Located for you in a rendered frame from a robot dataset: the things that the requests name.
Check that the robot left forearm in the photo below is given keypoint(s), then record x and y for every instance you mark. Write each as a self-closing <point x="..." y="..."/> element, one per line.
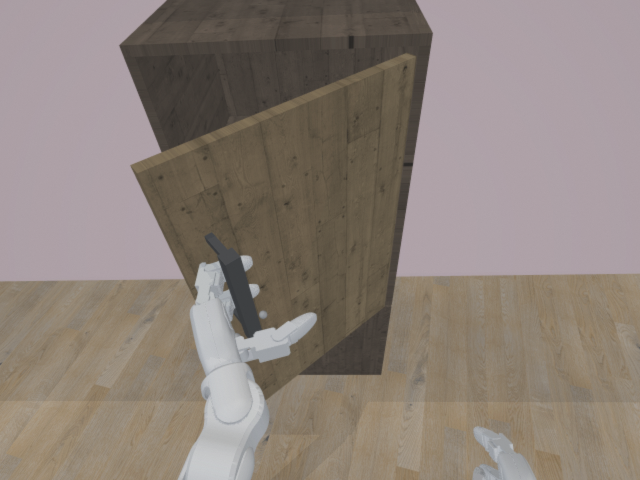
<point x="236" y="417"/>

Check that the handle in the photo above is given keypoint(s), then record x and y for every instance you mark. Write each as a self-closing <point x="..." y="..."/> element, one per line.
<point x="237" y="282"/>

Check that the left robot hand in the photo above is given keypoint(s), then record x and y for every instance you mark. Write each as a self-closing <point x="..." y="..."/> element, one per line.
<point x="214" y="335"/>

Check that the cupboard door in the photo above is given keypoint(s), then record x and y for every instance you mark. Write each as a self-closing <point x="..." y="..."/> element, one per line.
<point x="309" y="189"/>

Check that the right robot hand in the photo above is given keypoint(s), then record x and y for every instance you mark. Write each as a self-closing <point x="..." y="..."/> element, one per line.
<point x="511" y="466"/>

